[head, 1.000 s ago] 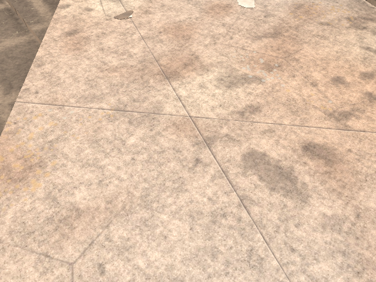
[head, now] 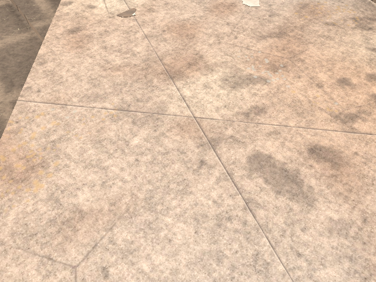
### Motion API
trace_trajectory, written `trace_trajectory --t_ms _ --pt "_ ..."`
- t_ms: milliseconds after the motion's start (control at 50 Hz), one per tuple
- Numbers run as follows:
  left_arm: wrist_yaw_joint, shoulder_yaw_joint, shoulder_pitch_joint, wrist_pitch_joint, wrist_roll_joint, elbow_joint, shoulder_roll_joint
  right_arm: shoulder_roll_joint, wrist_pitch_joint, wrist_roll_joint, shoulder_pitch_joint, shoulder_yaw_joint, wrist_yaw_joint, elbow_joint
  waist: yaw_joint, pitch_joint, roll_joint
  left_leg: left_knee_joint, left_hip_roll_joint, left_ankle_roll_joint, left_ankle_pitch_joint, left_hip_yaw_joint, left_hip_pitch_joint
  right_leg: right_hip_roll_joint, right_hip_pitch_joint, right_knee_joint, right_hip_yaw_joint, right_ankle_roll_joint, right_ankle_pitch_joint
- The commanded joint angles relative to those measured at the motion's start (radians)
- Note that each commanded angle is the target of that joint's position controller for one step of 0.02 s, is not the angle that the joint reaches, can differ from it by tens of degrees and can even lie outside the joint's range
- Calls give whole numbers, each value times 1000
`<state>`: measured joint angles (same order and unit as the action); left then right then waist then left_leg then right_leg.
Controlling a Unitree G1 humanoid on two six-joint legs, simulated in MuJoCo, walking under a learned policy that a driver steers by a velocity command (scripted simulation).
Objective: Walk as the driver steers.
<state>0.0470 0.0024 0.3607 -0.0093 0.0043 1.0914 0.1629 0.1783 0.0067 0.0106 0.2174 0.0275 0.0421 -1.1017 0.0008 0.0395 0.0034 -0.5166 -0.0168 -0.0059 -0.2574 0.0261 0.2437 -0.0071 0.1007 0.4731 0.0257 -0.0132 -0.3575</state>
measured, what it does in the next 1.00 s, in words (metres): walks ahead: right foot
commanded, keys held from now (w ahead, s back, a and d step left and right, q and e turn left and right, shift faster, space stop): no key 0.08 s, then w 0.92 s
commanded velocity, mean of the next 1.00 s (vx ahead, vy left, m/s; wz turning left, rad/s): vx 0.35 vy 0.00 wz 0.00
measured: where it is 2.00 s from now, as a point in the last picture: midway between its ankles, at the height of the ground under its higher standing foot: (195, 191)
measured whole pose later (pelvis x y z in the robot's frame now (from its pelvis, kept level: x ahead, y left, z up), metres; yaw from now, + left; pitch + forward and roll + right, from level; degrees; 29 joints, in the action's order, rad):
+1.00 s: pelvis +0.35 -0.04 +0.00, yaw +0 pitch +0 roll -1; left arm -0.05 0.05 0.20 -0.11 0.00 0.94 0.24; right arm 0.25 -0.10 0.03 0.29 0.04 0.01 -0.95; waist -0.01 0.04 -0.04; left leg -1.22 0.07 -0.06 -0.31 0.04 0.45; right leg 0.06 0.30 0.42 -0.08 0.08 -0.13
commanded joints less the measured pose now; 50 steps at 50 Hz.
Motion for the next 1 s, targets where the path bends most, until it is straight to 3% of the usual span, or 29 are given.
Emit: trace_trajectory --t_ms 20,80,120,180,220,260,300,320,360,380,400,420,440,460,500,520,560,620,740,780,820,840,860,880,900,920,940,960,1000 --pt "3 13 112 -4 -1 4 75 91 -1 -1 51 16 4 16 1 26 -3 59 30 -30 272 20 -90 0 130 -81 -9 7 215" --pt "3 14 114 -6 -1 7 72 90 0 -2 50 17 5 17 1 32 -2 64 29 -29 238 19 -83 0 140 -84 -9 8 190" --pt "6 15 140 -4 5 21 66 84 3 2 72 18 7 4 1 23 1 56 -4 -36 -79 -9 -68 23 149 -77 -28 29 -62" --pt "13 24 132 -17 17 -10 90 95 -17 12 60 24 4 21 -10 143 12 42 3 -68 -458 17 85 -17 252 -84 44 102 -401" --pt "7 30 173 -43 26 -11 106 74 -52 19 44 21 -8 39 -26 170 48 -20 9 -69 -394 17 146 -80 231 -125 143 148 -426" --pt "-3 52 230 -63 31 -3 171 37 -86 23 -21 13 -25 76 -57 172 167 -192 -28 -49 -213 -68 259 -213 121 -253 352 224 -457" --pt "-12 59 180 -72 30 -28 190 39 -113 26 -37 9 -38 100 -32 208 187 -240 14 -79 -175 -57 285 -307 131 -289 467 267 -343" --pt "-17 57 141 -74 32 -42 180 43 -122 31 2 10 -43 94 1 206 177 -155 16 -91 -188 -65 225 -287 140 -256 413 244 -249" --pt "-24 53 42 -68 31 -82 170 79 -126 32 217 34 -47 17 102 129 121 33 -16 -98 -81 -58 -139 -158 275 -97 217 157 0" --pt "-24 42 -23 -80 32 -119 134 176 -127 27 390 69 -47 -26 172 72 -76 161 114 -161 -118 199 -331 -24 424 235 38 85 196" --pt "-20 26 0 -102 28 -150 72 272 -128 21 516 89 -57 -39 183 -21 -325 319 347 -284 -105 631 -490 73 604 594 -28 39 -55" --pt "-28 31 -6 -119 40 -156 94 175 -137 0 424 55 -57 -16 116 8 -196 334 402 -294 -75 707 -438 28 687 784 85 64 -133" --pt "-38 34 -10 -125 51 -157 104 126 -139 -1 326 38 -57 17 74 69 -117 323 380 -268 -4 568 -379 -21 719 849 98 91 -64" --pt "-43 38 -18 -129 47 -154 106 110 -136 -3 267 28 -60 39 49 68 -62 334 332 -239 53 434 -350 -62 713 825 83 106 20" --pt "-49 64 -57 -123 31 -164 145 74 -119 -7 255 9 -61 45 31 69 -50 349 247 -183 232 237 -326 -105 683 728 31 104 113" --pt "-55 66 -60 -116 30 -166 131 69 -110 -8 280 5 -57 39 30 60 -71 354 224 -171 282 187 -320 -108 666 698 10 95 133" --pt "-64 59 -111 -100 27 -185 89 95 -100 -8 315 4 -42 35 29 70 -67 374 217 -178 335 138 -291 -113 678 621 -23 64 167" --pt "-65 40 -296 -97 20 -262 64 143 -94 -15 288 7 -23 62 49 121 -60 421 206 -185 316 91 -186 -98 645 364 -49 30 278" --pt "-87 40 -449 -103 29 -331 118 181 -97 9 330 25 -17 62 48 139 -86 417 254 -167 360 48 -251 -48 525 100 -58 71 372" --pt "-92 58 -394 -108 28 -327 159 200 -90 1 308 33 -18 70 -5 68 -108 303 267 -142 635 26 -324 -11 418 81 -73 106 330" --pt "-84 99 -132 -104 31 -252 231 201 -73 -13 278 33 -22 84 -142 -109 -130 -28 214 -103 901 -25 -279 52 76 90 -110 154 294" --pt "-73 119 49 -98 22 -211 298 175 -72 -24 269 18 -26 111 -206 -234 -52 -342 163 -70 649 -48 -47 -110 -231 99 81 214 237" --pt "-81 131 138 -97 -1 -182 373 -1 -94 -11 422 -28 -41 115 -114 -433 253 -740 -42 -12 -127 -12 300 -381 -544 -56 626 390 -42" --pt "-84 104 97 -101 3 -182 275 84 -126 18 352 -10 -46 113 -136 -400 202 -882 -27 -38 -273 130 408 -371 -495 -208 788 359 -111" --pt "-84 89 -12 -107 9 -194 230 154 -142 45 237 10 -47 159 -106 -215 168 -907 28 -58 -210 101 492 -348 -343 -218 626 305 -52" --pt "-85 76 -118 -111 7 -219 198 174 -148 42 168 13 -38 179 -71 -142 53 -857 87 -66 -108 81 444 -315 -172 -237 478 277 86" --pt "-91 69 -173 -116 -3 -225 175 171 -142 26 144 23 -30 180 -34 -94 9 -795 124 -64 -52 66 387 -276 -31 -260 365 259 202" --pt "-94 63 -193 -120 -13 -219 156 153 -126 16 176 28 -27 174 7 -88 31 -750 157 -65 -21 74 313 -240 50 -286 286 247 240" --pt "-95 60 -174 -122 -8 -194 147 115 -99 14 209 28 -24 165 34 -58 54 -684 170 -56 -17 58 269 -209 130 -337 207 259 261"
